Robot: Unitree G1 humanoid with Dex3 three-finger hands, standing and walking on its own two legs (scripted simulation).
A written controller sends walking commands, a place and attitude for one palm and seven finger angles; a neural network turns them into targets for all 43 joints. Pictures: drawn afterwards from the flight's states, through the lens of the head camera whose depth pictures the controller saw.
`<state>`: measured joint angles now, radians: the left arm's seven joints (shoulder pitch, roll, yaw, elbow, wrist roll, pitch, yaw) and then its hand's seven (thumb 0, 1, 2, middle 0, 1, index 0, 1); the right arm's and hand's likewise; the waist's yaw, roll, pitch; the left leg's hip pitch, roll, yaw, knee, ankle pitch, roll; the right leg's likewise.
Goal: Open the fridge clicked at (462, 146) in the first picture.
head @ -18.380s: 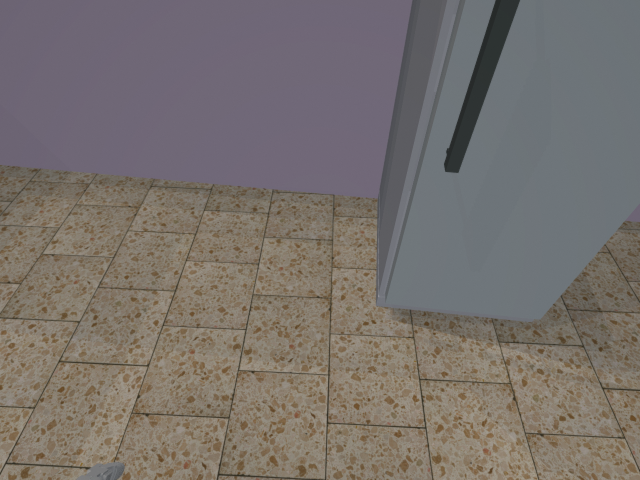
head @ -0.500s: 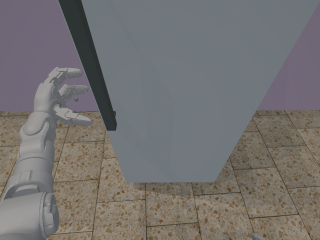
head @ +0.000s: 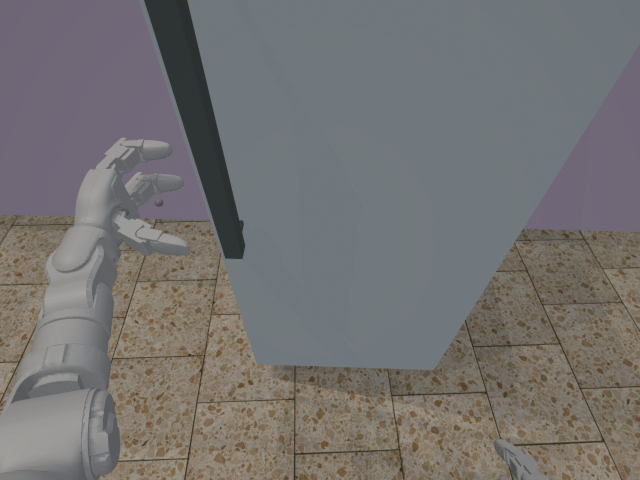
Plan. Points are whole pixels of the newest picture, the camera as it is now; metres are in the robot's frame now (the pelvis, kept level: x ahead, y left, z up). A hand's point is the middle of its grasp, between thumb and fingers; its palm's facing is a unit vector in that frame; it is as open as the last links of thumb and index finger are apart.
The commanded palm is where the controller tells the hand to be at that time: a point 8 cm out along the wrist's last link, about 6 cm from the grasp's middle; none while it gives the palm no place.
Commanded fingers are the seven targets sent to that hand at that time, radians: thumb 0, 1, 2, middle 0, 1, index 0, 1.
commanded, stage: move the hooked fingers beside the handle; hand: left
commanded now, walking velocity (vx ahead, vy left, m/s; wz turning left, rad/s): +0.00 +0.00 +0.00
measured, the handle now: (206, 117) +0.48 +0.16 +0.21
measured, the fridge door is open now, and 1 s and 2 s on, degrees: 0 0 0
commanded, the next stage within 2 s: feel for the door with the fingertips in 0.18 s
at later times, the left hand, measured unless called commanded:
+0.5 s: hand (173, 198) +0.42 +0.20 +0.13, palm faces -0.01 -1.00 +0.01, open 14.0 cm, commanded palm +0.39 +0.25 +0.13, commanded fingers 0.00 -0.50 0.30 -0.30 -1.20 -0.30 -1.20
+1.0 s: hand (189, 188) +0.44 +0.18 +0.13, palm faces +0.00 -1.00 +0.00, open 14.0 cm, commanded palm +0.41 +0.23 +0.13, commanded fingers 0.00 -0.50 0.30 -0.30 -1.20 -0.30 -1.20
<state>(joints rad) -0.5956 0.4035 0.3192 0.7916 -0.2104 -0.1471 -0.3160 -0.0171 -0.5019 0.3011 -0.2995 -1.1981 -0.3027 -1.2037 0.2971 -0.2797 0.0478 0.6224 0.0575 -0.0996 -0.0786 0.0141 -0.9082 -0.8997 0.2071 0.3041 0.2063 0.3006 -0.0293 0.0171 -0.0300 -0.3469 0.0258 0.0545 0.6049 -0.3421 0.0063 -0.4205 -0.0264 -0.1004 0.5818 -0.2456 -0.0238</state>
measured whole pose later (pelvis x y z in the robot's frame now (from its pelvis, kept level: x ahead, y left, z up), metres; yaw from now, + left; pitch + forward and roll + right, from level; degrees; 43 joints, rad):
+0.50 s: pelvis +0.00 +0.00 +0.00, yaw -1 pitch +5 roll +0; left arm -0.59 0.38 0.30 0.77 -0.21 -0.16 -0.29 -0.02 -0.50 0.30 -0.30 -1.20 -0.30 -1.20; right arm 0.34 -0.28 0.04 0.64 0.05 -0.09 -0.07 0.01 -0.91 -0.90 0.21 0.30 0.21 0.30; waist -0.04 0.02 -0.03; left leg -0.35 0.03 0.06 0.60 -0.35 0.01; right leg -0.43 -0.02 -0.09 0.58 -0.24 -0.02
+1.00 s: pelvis +0.00 +0.00 +0.00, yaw +0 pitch +6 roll +0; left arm -0.68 0.36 0.27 0.85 -0.19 -0.18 -0.23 -0.02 -0.50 0.30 -0.30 -1.20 -0.30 -1.20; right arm 0.32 -0.27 0.04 0.64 0.05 -0.08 -0.06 0.01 -0.91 -0.90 0.21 0.30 0.21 0.30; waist -0.04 0.02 -0.03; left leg -0.36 0.03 0.06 0.61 -0.35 0.01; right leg -0.44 -0.02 -0.09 0.58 -0.25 -0.02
